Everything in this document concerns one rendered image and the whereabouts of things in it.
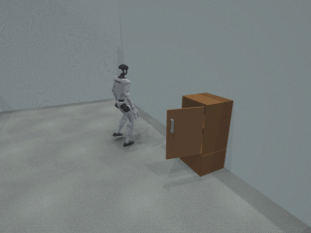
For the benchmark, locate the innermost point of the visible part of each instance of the left robot upper arm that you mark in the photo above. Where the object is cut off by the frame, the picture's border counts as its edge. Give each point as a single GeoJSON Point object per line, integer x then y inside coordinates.
{"type": "Point", "coordinates": [114, 85]}

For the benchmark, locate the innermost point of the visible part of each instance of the humanoid robot torso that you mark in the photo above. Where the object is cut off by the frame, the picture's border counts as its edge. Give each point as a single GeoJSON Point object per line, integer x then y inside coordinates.
{"type": "Point", "coordinates": [120, 89]}

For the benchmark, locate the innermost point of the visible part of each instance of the robot right forearm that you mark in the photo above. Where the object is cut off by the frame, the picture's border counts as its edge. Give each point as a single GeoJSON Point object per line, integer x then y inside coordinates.
{"type": "Point", "coordinates": [130, 101]}

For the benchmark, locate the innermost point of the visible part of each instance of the robot left forearm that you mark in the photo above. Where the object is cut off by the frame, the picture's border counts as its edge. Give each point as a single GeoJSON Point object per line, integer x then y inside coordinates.
{"type": "Point", "coordinates": [116, 97]}

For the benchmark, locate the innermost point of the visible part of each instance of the right robot foot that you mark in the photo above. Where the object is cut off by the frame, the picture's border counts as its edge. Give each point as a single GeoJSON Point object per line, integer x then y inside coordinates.
{"type": "Point", "coordinates": [127, 144]}

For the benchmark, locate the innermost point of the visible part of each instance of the right robot upper arm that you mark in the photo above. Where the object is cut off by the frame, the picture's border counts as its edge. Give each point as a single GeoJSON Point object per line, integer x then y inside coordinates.
{"type": "Point", "coordinates": [127, 84]}

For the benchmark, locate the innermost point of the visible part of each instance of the cupboard door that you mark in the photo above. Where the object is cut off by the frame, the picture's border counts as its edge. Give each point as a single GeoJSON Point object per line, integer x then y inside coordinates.
{"type": "Point", "coordinates": [187, 133]}

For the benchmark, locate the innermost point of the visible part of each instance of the robot right hand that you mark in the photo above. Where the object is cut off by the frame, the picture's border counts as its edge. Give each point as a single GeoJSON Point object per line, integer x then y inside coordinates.
{"type": "Point", "coordinates": [135, 112]}

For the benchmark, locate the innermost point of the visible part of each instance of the handle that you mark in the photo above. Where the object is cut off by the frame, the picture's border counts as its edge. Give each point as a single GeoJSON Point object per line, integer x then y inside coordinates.
{"type": "Point", "coordinates": [172, 126]}

